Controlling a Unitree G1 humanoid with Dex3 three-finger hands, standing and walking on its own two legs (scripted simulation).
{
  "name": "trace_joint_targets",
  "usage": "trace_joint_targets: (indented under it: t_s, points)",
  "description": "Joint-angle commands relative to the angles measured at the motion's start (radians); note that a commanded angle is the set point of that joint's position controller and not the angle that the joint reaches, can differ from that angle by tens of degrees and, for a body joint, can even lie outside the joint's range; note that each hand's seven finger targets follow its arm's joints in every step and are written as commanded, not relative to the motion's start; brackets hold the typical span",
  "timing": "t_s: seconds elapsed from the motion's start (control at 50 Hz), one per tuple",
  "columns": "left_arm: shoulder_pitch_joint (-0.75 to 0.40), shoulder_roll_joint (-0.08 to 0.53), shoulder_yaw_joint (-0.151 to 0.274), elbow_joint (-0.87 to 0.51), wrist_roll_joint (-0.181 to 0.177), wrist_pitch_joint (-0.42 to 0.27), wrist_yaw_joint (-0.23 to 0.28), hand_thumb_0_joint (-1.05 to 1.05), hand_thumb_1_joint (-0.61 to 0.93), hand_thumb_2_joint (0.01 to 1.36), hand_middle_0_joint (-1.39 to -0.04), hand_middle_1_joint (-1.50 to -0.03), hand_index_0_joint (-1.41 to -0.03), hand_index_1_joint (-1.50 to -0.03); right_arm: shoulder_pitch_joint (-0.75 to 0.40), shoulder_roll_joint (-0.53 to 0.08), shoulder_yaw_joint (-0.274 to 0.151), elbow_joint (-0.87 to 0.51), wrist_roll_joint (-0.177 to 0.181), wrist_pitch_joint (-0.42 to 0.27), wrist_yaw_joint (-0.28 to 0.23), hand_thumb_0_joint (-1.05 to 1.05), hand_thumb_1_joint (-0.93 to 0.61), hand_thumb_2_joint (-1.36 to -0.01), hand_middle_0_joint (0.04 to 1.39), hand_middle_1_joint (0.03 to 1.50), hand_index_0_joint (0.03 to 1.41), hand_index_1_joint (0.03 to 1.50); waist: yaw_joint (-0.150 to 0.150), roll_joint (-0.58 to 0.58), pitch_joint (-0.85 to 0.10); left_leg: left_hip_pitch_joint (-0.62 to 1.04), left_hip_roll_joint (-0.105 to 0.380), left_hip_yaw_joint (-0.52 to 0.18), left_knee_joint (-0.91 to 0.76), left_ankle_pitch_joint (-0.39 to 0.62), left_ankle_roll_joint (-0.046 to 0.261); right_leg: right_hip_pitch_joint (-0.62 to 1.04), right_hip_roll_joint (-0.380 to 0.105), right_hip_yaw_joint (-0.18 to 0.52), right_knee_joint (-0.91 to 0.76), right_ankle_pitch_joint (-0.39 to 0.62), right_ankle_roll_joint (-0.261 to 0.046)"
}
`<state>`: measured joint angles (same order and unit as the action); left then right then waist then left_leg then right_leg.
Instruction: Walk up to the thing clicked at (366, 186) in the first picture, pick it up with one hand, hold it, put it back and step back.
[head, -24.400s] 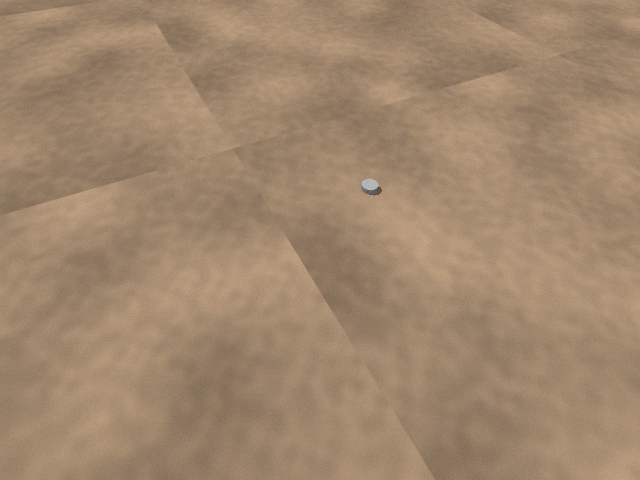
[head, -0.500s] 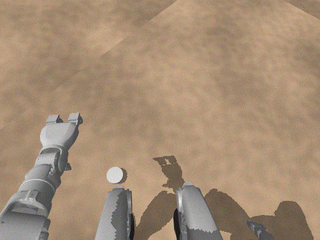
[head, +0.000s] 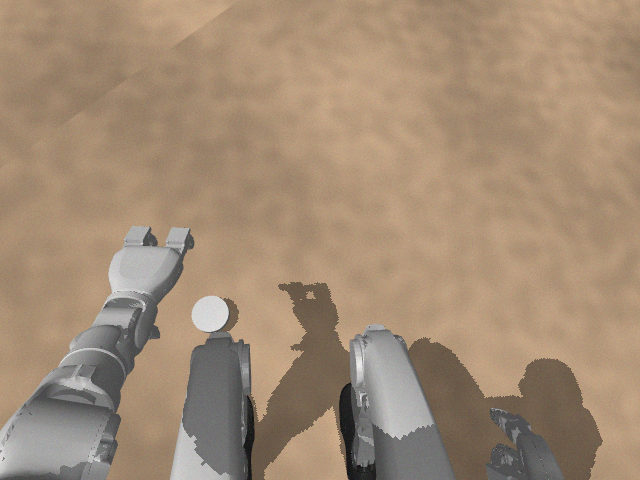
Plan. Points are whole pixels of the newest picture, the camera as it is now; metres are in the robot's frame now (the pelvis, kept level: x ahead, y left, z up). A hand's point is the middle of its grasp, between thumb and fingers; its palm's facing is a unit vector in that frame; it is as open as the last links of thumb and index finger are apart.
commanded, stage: approach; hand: left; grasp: from above
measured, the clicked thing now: (211, 314) +0.37 +0.19 -0.49
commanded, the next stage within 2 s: rest palm in 0.48 s
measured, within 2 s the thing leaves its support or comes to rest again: neither
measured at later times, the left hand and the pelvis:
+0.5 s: hand (200, 294) +0.39 +0.19 -0.36, palm faces -0.47 -0.03 -0.88, open 13.9 cm; pelvis -0.02 -0.01 -0.16, yaw -3 degrees
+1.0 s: hand (198, 294) +0.40 +0.20 -0.40, palm faces -0.47 -0.05 -0.88, open 14.1 cm; pelvis -0.02 -0.01 -0.19, yaw -5 degrees
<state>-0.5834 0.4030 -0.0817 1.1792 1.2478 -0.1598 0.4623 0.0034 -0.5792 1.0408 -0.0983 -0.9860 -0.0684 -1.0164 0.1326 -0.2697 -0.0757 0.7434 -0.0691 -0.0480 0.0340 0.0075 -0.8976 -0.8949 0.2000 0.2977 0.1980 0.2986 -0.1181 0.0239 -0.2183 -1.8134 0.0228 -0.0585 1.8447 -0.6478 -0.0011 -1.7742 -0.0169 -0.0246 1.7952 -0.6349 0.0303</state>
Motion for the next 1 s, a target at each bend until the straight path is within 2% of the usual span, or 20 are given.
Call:
trace_joint_targets:
  t_s: [0.0, 0.12, 0.22, 0.28, 0.32, 0.34, 0.38, 0.42, 0.48, 0.5, 0.54, 0.62, 0.68, 0.7, 0.72, 0.76, 0.8, 0.86, 0.94, 0.98]
  points:
    - [-0.328, 0.183, 0.078, -0.129, 0.026, 0.010, 0.145, 0.000, -0.544, 0.993, -0.110, -0.989, -0.094, -1.006, 0.128, -0.167, -0.061, -0.022, -0.022, -0.034, 0.018, 0.000, -0.899, -0.899, 0.199, 0.300, 0.199, 0.300, -0.029, 0.145, -0.605, 0.423, -0.035, 0.034, -0.123, 0.250, 0.007, 0.146, 0.040, -0.055, -0.092, 0.265, -0.062]
    - [-0.374, 0.184, 0.098, 0.024, 0.011, 0.063, 0.194, 0.000, -0.478, 0.950, -0.164, -0.960, -0.152, -0.974, 0.097, -0.168, -0.052, -0.003, -0.056, -0.054, 0.041, 0.000, -0.901, -0.899, 0.200, 0.300, 0.200, 0.300, -0.059, 0.115, -0.601, 0.268, -0.033, 0.046, -0.002, 0.101, 0.017, 0.054, 0.031, -0.058, -0.018, 0.129, -0.057]
    - [-0.494, 0.162, 0.059, 0.149, -0.032, 0.060, 0.193, 0.000, -0.531, 0.981, -0.111, -1.028, -0.105, -1.034, 0.099, -0.165, -0.028, 0.019, -0.076, -0.076, 0.062, 0.000, -0.902, -0.898, 0.200, 0.300, 0.200, 0.300, -0.108, 0.069, -0.538, 0.092, -0.039, 0.047, 0.101, -0.039, 0.032, -0.022, 0.035, -0.055, 0.024, -0.036, -0.054]
    - [-0.536, 0.162, 0.052, 0.231, -0.029, 0.040, 0.194, 0.000, -0.551, 0.997, -0.073, -1.079, -0.077, -1.076, 0.120, -0.170, -0.013, 0.037, -0.088, -0.092, 0.080, 0.000, -0.898, -0.895, 0.200, 0.300, 0.200, 0.300, -0.137, 0.053, -0.497, 0.035, -0.043, 0.043, 0.163, -0.056, 0.034, -0.064, 0.037, -0.064, 0.076, -0.049, -0.052]
    - [-0.545, 0.117, 0.032, 0.297, -0.038, 0.024, 0.193, 0.000, -0.543, 0.992, -0.065, -1.088, -0.073, -1.079, 0.116, -0.172, -0.007, 0.047, -0.102, -0.108, 0.097, 0.000, -0.897, -0.894, 0.200, 0.300, 0.200, 0.300, -0.164, 0.029, -0.449, -0.014, -0.045, 0.038, 0.200, -0.072, 0.034, -0.106, 0.045, -0.073, 0.102, -0.064, -0.051]
    - [-0.587, 0.130, 0.033, 0.282, -0.031, 0.009, 0.194, 0.000, -0.540, 0.991, -0.062, -1.091, -0.072, -1.081, 0.136, -0.173, -0.006, 0.056, -0.111, -0.115, 0.107, 0.000, -0.897, -0.893, 0.200, 0.300, 0.200, 0.300, -0.178, 0.053, -0.460, -0.017, -0.049, 0.042, 0.222, -0.053, 0.033, -0.107, 0.046, -0.074, 0.121, -0.039, -0.051]
    - [-0.608, 0.112, 0.022, 0.328, -0.031, -0.011, 0.201, 0.000, -0.542, 0.983, -0.060, -1.103, -0.073, -1.090, 0.141, -0.179, 0.010, 0.066, -0.124, -0.126, 0.125, 0.000, -0.901, -0.894, 0.200, 0.300, 0.200, 0.300, -0.180, 0.080, -0.463, -0.034, -0.048, 0.041, 0.252, -0.031, 0.027, -0.128, 0.049, -0.085, 0.155, -0.012, -0.054]
    - [-0.587, 0.144, 0.041, 0.398, -0.006, -0.021, 0.223, 0.000, -0.540, 0.978, -0.058, -1.097, -0.072, -1.083, 0.152, -0.202, 0.017, 0.073, -0.139, -0.139, 0.146, 0.000, -0.901, -0.894, 0.200, 0.300, 0.200, 0.300, -0.176, 0.105, -0.451, -0.024, -0.049, 0.043, 0.267, -0.006, 0.019, -0.153, 0.050, -0.102, 0.191, 0.021, -0.054]
    - [-0.588, 0.060, 0.011, 0.483, 0.009, -0.040, 0.250, 0.000, -0.531, 0.968, -0.056, -1.107, -0.074, -1.088, 0.151, -0.217, 0.031, 0.088, -0.181, -0.168, 0.188, 0.000, -0.902, -0.895, 0.200, 0.300, 0.200, 0.300, -0.210, 0.177, -0.418, 0.024, -0.049, 0.029, 0.277, 0.012, -0.001, -0.208, 0.058, -0.141, 0.244, 0.060, -0.060]
    - [-0.597, 0.083, 0.022, 0.501, 0.004, -0.044, 0.265, 0.000, -0.534, 0.970, -0.055, -1.101, -0.072, -1.084, 0.145, -0.228, 0.034, 0.095, -0.187, -0.173, 0.200, 0.000, -0.901, -0.895, 0.201, 0.300, 0.200, 0.300, -0.204, 0.201, -0.399, 0.000, -0.050, 0.028, 0.278, 0.003, -0.003, -0.208, 0.062, -0.143, 0.246, 0.056, -0.060]
    - [-0.581, 0.132, 0.052, 0.527, 0.033, -0.038, 0.288, 0.000, -0.539, 0.977, -0.059, -1.072, -0.069, -1.060, 0.162, -0.253, 0.043, 0.100, -0.207, -0.190, 0.229, 0.000, -0.900, -0.895, 0.201, 0.300, 0.200, 0.300, -0.201, 0.241, -0.406, 0.046, -0.046, 0.016, 0.288, 0.050, -0.015, -0.216, 0.053, -0.157, 0.289, 0.102, -0.058]
    - [-0.550, 0.143, 0.076, 0.514, 0.037, -0.026, 0.349, 0.000, -0.548, 0.984, -0.064, -1.009, -0.061, -1.011, 0.146, -0.274, 0.053, 0.109, -0.245, -0.228, 0.294, 0.000, -0.902, -0.900, 0.200, 0.300, 0.200, 0.300, -0.201, 0.307, -0.444, 0.083, -0.041, 0.008, 0.321, 0.167, -0.030, -0.168, 0.063, -0.177, 0.346, 0.222, -0.054]
    - [-0.516, 0.159, 0.108, 0.540, 0.025, -0.013, 0.374, 0.000, -0.547, 0.989, -0.082, -0.974, -0.070, -0.985, 0.159, -0.290, 0.051, 0.119, -0.249, -0.246, 0.331, 0.000, -0.903, -0.901, 0.200, 0.300, 0.200, 0.300, -0.214, 0.280, -0.447, 0.042, -0.039, 0.018, 0.351, 0.213, -0.025, -0.122, 0.073, -0.175, 0.337, 0.277, -0.051]
    - [-0.517, 0.150, 0.097, 0.536, 0.013, -0.010, 0.373, 0.000, -0.545, 0.980, -0.080, -0.979, -0.071, -0.987, 0.152, -0.290, 0.055, 0.112, -0.249, -0.253, 0.344, 0.000, -0.905, -0.901, 0.200, 0.300, 0.200, 0.300, -0.216, 0.270, -0.433, 0.021, -0.040, 0.022, 0.363, 0.201, -0.022, -0.108, 0.077, -0.173, 0.332, 0.273, -0.049]
    - [-0.493, 0.153, 0.111, 0.540, -0.004, -0.007, 0.375, 0.000, -0.565, 0.995, -0.070, -0.987, -0.058, -0.998, 0.155, -0.291, 0.057, 0.123, -0.244, -0.251, 0.352, 0.000, -0.906, -0.902, 0.200, 0.300, 0.200, 0.300, -0.200, 0.267, -0.439, 0.003, -0.041, 0.029, 0.365, 0.206, -0.015, -0.084, 0.084, -0.167, 0.320, 0.284, -0.046]
    - [-0.464, 0.129, 0.097, 0.542, -0.033, -0.002, 0.360, 0.000, -0.553, 0.979, -0.061, -1.010, -0.057, -1.012, 0.167, -0.289, 0.059, 0.129, -0.241, -0.266, 0.369, 0.000, -0.907, -0.902, 0.199, 0.300, 0.200, 0.300, -0.211, 0.227, -0.452, -0.025, -0.040, 0.029, 0.395, 0.234, -0.006, -0.053, 0.082, -0.170, 0.319, 0.326, -0.037]
    - [-0.516, 0.097, 0.067, 0.509, -0.060, -0.010, 0.340, 0.000, -0.557, 0.983, -0.067, -1.025, -0.063, -1.027, 0.201, -0.275, 0.067, 0.150, -0.239, -0.279, 0.385, 0.000, -0.911, -0.904, 0.199, 0.300, 0.200, 0.300, -0.237, 0.194, -0.454, -0.038, -0.042, 0.025, 0.409, 0.235, 0.002, -0.035, 0.081, -0.175, 0.319, 0.341, -0.030]
    - [-0.495, 0.086, 0.052, 0.529, -0.100, -0.032, 0.316, 0.000, -0.534, 0.955, -0.062, -1.057, -0.071, -1.046, 0.217, -0.286, 0.063, 0.173, -0.226, -0.294, 0.396, 0.000, -0.911, -0.903, 0.199, 0.300, 0.200, 0.300, -0.243, 0.149, -0.446, -0.073, -0.043, 0.017, 0.417, 0.205, 0.009, -0.019, 0.082, -0.176, 0.303, 0.309, -0.026]
    - [-0.540, 0.098, 0.019, 0.526, -0.101, -0.067, 0.292, 0.000, -0.531, 0.948, -0.063, -1.087, -0.077, -1.073, 0.218, -0.298, 0.072, 0.184, -0.213, -0.301, 0.396, 0.000, -0.913, -0.905, 0.199, 0.300, 0.200, 0.300, -0.251, 0.111, -0.404, -0.117, -0.053, 0.014, 0.420, 0.128, 0.014, -0.048, 0.084, -0.175, 0.290, 0.221, -0.030]
    - [-0.574, 0.107, 0.004, 0.522, -0.080, -0.087, 0.298, 0.000, -0.538, 0.954, -0.061, -1.089, -0.073, -1.076, 0.193, -0.305, 0.078, 0.175, -0.209, -0.307, 0.393, 0.000, -0.913, -0.905, 0.199, 0.300, 0.199, 0.300, -0.248, 0.118, -0.368, -0.123, -0.055, 0.008, 0.415, 0.075, 0.011, -0.095, 0.086, -0.178, 0.289, 0.160, -0.040]
